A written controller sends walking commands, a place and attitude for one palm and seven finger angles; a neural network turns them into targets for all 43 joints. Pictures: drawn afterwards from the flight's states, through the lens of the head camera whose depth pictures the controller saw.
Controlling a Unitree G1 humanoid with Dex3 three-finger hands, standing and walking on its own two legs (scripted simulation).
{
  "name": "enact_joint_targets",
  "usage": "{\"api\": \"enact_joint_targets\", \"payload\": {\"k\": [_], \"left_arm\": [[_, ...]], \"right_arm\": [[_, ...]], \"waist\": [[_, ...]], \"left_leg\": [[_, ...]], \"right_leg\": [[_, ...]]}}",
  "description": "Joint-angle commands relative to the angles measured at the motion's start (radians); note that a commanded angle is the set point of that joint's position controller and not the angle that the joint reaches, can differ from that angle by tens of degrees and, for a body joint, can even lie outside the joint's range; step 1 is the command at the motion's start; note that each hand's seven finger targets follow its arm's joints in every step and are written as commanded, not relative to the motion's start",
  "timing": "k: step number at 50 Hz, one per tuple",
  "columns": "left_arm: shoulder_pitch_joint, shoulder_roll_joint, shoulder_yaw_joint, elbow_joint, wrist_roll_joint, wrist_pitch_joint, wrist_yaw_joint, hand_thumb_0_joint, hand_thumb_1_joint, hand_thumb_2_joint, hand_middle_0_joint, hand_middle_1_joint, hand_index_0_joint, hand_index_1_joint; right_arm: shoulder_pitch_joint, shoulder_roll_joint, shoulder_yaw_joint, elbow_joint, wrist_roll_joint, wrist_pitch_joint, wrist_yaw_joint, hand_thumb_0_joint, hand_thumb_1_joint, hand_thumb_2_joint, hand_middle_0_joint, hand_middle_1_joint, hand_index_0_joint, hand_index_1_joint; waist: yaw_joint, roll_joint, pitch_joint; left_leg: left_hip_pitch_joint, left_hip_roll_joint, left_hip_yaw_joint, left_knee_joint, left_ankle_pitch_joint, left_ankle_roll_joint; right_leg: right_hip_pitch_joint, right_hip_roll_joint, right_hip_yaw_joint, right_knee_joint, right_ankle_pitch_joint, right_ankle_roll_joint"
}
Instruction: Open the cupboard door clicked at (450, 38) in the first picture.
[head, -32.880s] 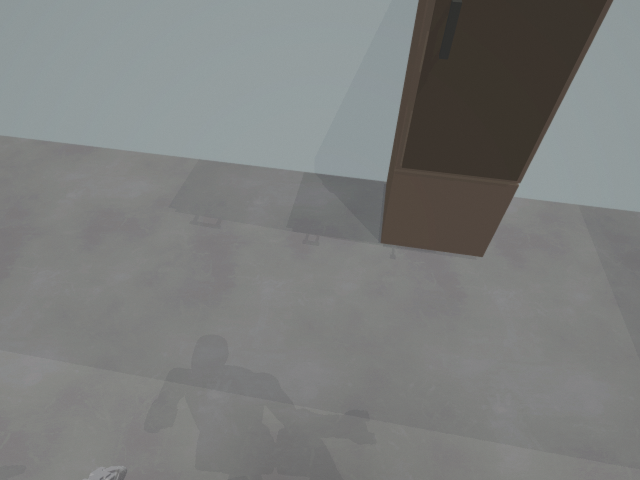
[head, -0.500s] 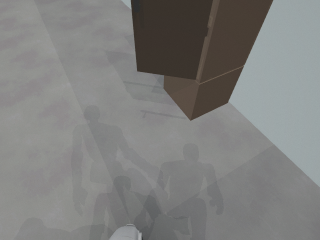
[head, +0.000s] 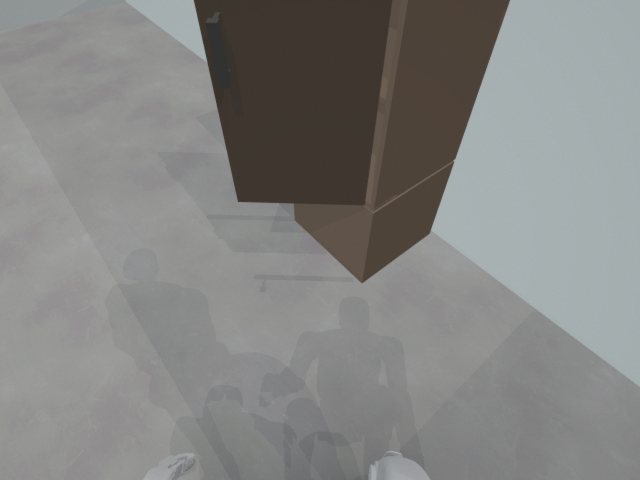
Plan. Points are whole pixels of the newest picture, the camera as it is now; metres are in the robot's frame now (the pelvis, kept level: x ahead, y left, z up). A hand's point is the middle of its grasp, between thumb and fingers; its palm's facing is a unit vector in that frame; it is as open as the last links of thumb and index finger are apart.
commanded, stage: take the last steps up to it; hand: left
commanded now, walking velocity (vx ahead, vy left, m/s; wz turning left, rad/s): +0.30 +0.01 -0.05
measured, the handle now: (221, 50) +0.87 +0.22 +0.11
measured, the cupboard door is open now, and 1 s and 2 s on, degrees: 49 49 49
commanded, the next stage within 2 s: come to a stop and stand still in 0.54 s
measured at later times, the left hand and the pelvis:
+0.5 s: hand (206, 464) +0.18 +0.18 -0.18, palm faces +0.08 -0.98 -0.17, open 7.2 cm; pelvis +0.20 +0.00 +0.00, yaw +1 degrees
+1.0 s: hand (216, 339) +0.37 +0.19 -0.17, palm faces -0.02 -0.96 -0.27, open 7.3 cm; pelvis +0.31 +0.00 -0.01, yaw -2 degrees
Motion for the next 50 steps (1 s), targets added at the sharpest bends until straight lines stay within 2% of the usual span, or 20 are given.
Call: {"api": "enact_joint_targets", "payload": {"k": [1,3,5,6,7,8,10,13,21,24,25,27,28,31,35,45,46,48,49,50], "left_arm": [[-0.083,0.024,-0.006,-0.092,-0.005,-0.029,-0.002,0.0,0.9,0.9,-0.2,-0.3,-0.2,-0.3],[-0.048,0.033,-0.006,-0.085,-0.006,-0.034,-0.002,0.0,0.9,0.9,-0.2,-0.3,-0.2,-0.3],[0.142,0.06,0.008,-0.026,-0.007,-0.048,0.003,0.0,0.9,0.9,-0.2,-0.3,-0.2,-0.3],[0.305,0.119,0.027,0.023,-0.004,-0.059,0.013,0.0,0.9,0.9,-0.2,-0.3,-0.2,-0.3],[0.449,0.21,0.053,0.067,-0.006,-0.064,0.024,0.0,0.9,0.9,-0.2,-0.3,-0.2,-0.3],[0.43,0.229,0.054,0.071,-0.022,-0.066,0.028,0.0,0.9,0.9,-0.2,-0.3,-0.2,-0.3],[0.265,0.142,0.033,0.033,-0.022,-0.065,0.037,0.0,0.9,0.9,-0.2,-0.3,-0.2,-0.3],[0.197,0.046,0.012,0.027,-0.009,-0.084,0.035,0.0,0.9,0.9,-0.2,-0.3,-0.2,-0.3],[0.234,0.115,0.015,0.079,-0.002,-0.09,0.023,0.0,0.9,0.9,-0.2,-0.3,-0.2,-0.3],[0.211,0.131,0.02,0.085,-0.008,-0.078,0.024,0.0,0.9,0.9,-0.2,-0.3,-0.2,-0.3],[0.216,0.115,0.014,0.083,-0.01,-0.073,0.024,0.0,0.9,0.9,-0.2,-0.3,-0.2,-0.3],[0.249,0.049,-0.001,0.043,-0.02,-0.068,0.018,0.0,0.9,0.9,-0.2,-0.3,-0.2,-0.3],[0.209,0.058,-0.003,0.034,-0.011,-0.058,0.028,0.0,0.9,0.9,-0.2,-0.3,-0.2,-0.3],[0.201,0.05,0.001,0.057,-0.005,-0.048,0.012,0.0,0.9,0.9,-0.2,-0.3,-0.2,-0.3],[0.277,-0.002,-0.016,0.09,-0.014,-0.017,0.027,0.0,0.9,0.9,-0.2,-0.3,-0.2,-0.3],[0.221,0.077,0.014,0.01,-0.005,0.023,0.042,0.0,0.9,0.9,-0.2,-0.3,-0.2,-0.3],[0.241,0.1,0.017,0.007,-0.003,0.014,0.044,0.0,0.9,0.9,-0.2,-0.3,-0.2,-0.3],[0.224,0.195,0.025,-0.001,0.004,-0.004,0.051,0.0,0.9,0.9,-0.2,-0.3,-0.2,-0.3],[0.239,0.202,0.023,0.005,-0.006,-0.013,0.055,0.0,0.9,0.9,-0.2,-0.3,-0.2,-0.3],[0.221,0.188,0.02,0.005,-0.007,-0.014,0.062,0.0,0.9,0.9,-0.2,-0.3,-0.2,-0.3]], "right_arm": [[0.137,-0.115,-0.017,0.018,-0.007,-0.012,-0.013,0.0,-0.9,-0.9,0.2,0.3,0.2,0.3],[0.138,-0.122,-0.015,0.03,-0.006,-0.009,-0.015,0.0,-0.9,-0.9,0.2,0.3,0.2,0.3],[0.108,-0.136,-0.017,0.033,0.006,-0.007,-0.015,0.0,-0.9,-0.9,0.2,0.3,0.2,0.3],[0.068,-0.127,-0.019,0.016,0.021,-0.011,-0.008,0.0,-0.9,-0.9,0.2,0.3,0.2,0.3],[0.066,-0.086,-0.019,-0.017,0.033,-0.017,-0.004,0.0,-0.9,-0.9,0.2,0.3,0.2,0.3],[0.013,-0.094,-0.024,-0.032,0.034,-0.005,-0.002,0.0,-0.9,-0.9,0.2,0.3,0.2,0.3],[-0.104,-0.054,-0.032,-0.069,0.021,0.01,0.005,0.0,-0.9,-0.9,0.2,0.3,0.2,0.3],[-0.013,-0.002,-0.03,-0.033,0.007,0.039,0.015,0.0,-0.9,-0.9,0.2,0.3,0.2,0.3],[-0.204,-0.019,-0.033,-0.107,0.009,0.025,0.043,0.0,-0.9,-0.9,0.2,0.3,0.2,0.3],[-0.157,-0.072,-0.035,-0.092,0.006,0.011,0.036,0.0,-0.9,-0.9,0.2,0.3,0.2,0.3],[-0.072,-0.119,-0.042,-0.066,0.002,0.004,0.03,0.0,-0.9,-0.9,0.2,0.3,0.2,0.3],[0.107,-0.285,-0.075,-0.046,-0.012,0.008,0.007,0.0,-0.9,-0.9,0.2,0.3,0.2,0.3],[0.074,-0.278,-0.068,-0.049,-0.007,0.015,-0.004,0.0,-0.9,-0.9,0.2,0.3,0.2,0.3],[-0.115,-0.167,-0.036,-0.117,0.0,0.003,-0.009,0.0,-0.9,-0.9,0.2,0.3,0.2,0.3],[-0.163,-0.13,-0.009,-0.106,0.008,-0.007,-0.023,0.0,-0.9,-0.9,0.2,0.3,0.2,0.3],[-0.179,-0.199,-0.063,-0.091,0.01,0.07,-0.032,0.0,-0.9,-0.9,0.2,0.3,0.2,0.3],[-0.179,-0.188,-0.065,-0.097,0.013,0.075,-0.029,0.0,-0.9,-0.9,0.2,0.3,0.2,0.3],[-0.142,-0.116,-0.062,-0.109,0.027,0.086,-0.013,0.0,-0.9,-0.9,0.2,0.3,0.2,0.3],[-0.183,-0.099,-0.054,-0.119,0.029,0.104,-0.013,0.0,-0.9,-0.9,0.2,0.3,0.2,0.3],[-0.211,-0.101,-0.055,-0.125,0.027,0.113,-0.015,0.0,-0.9,-0.9,0.2,0.3,0.2,0.3]], "waist": [[-0.016,0.076,0.083],[0.003,0.08,0.052],[0.091,0.073,-0.048],[0.161,0.005,-0.127],[0.188,-0.177,-0.217],[0.175,-0.167,-0.191],[0.11,-0.03,-0.004],[0.019,-0.11,0.003],[0.051,-0.135,0.025],[0.001,-0.1,0.016],[-0.035,-0.007,-0.029],[-0.081,0.338,-0.154],[-0.075,0.314,-0.157],[0.015,0.1,-0.01],[0.064,0.078,-0.089],[0.056,0.159,-0.064],[0.067,0.084,-0.072],[0.045,-0.183,-0.1],[0.08,-0.24,-0.126],[0.077,-0.221,-0.105]], "left_leg": [[0.04,0.347,-0.166,-0.015,0.598,0.063],[0.036,0.337,-0.138,0.069,0.757,0.051],[-0.037,0.291,-0.1,0.278,0.873,0.004],[-0.247,0.242,-0.073,0.484,0.717,-0.027],[-0.539,0.089,-0.014,0.806,0.025,-0.078],[-0.614,0.079,-0.134,1.024,-0.3,-0.076],[-0.659,0.172,-0.225,1.004,-0.14,-0.073],[-0.525,0.196,-0.183,0.811,-0.031,-0.103],[-0.448,0.14,-0.112,0.41,0.046,-0.104],[-0.248,0.095,-0.075,0.238,0.124,-0.094],[-0.089,0.111,-0.105,0.187,0.154,-0.081],[0.127,0.47,-0.536,0.08,0.369,0.095],[0.051,0.499,-0.564,0.03,0.275,0.116],[-0.202,0.419,-0.39,-0.037,0.161,0.085],[-0.215,0.351,-0.196,0.032,0.728,0.051],[-0.197,0.355,-0.233,0.183,0.627,0.041],[-0.217,0.317,-0.215,0.243,0.544,0.006],[-0.368,0.105,-0.078,0.484,-0.084,-0.102],[-0.396,0.067,-0.151,0.647,-0.349,-0.108],[-0.445,0.07,-0.217,0.751,-0.35,-0.107]], "right_leg": [[-0.043,0.016,-0.037,-0.115,-0.061,-0.036],[0.074,0.059,-0.076,-0.189,-0.106,-0.057],[0.37,0.099,-0.097,-0.304,-0.017,-0.085],[0.658,-0.002,0.033,-0.312,0.076,-0.136],[0.899,-0.295,0.432,-0.4,0.264,-0.265],[0.8,-0.385,0.539,-0.495,0.241,-0.321],[0.525,-0.302,0.366,-0.568,0.118,-0.24],[0.355,-0.19,0.102,-0.621,0.159,-0.153],[0.391,-0.176,0.067,-0.587,0.161,-0.144],[0.35,-0.143,0.022,-0.476,0.178,-0.104],[0.293,-0.104,-0.004,-0.324,0.179,-0.083],[0.027,0.088,-0.094,0.174,-0.449,-0.016],[-0.008,0.062,0.011,0.335,-0.455,-0.027],[-0.004,-0.021,0.062,0.377,-0.25,-0.015],[0.176,-0.013,0.056,0.117,-0.164,0.026],[0.285,0.044,-0.007,-0.249,-0.083,0.002],[0.338,0.023,0.019,-0.342,0.111,-0.008],[0.435,-0.255,0.257,-0.408,0.672,-0.142],[0.431,-0.309,0.306,-0.436,0.81,-0.215],[0.432,-0.293,0.291,-0.427,0.848,-0.232]]}}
